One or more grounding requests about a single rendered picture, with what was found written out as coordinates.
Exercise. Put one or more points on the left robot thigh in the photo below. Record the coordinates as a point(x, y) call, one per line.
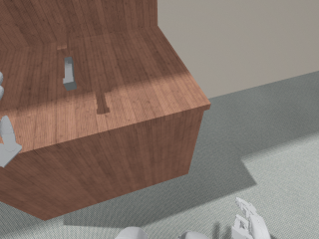
point(132, 232)

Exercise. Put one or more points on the robot left hand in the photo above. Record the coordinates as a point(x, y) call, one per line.
point(10, 148)

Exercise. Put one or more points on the robot right hand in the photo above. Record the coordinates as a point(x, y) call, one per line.
point(254, 228)

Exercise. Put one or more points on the tap lever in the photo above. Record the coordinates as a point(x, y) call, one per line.
point(69, 80)

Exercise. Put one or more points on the counter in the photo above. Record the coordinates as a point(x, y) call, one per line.
point(131, 123)

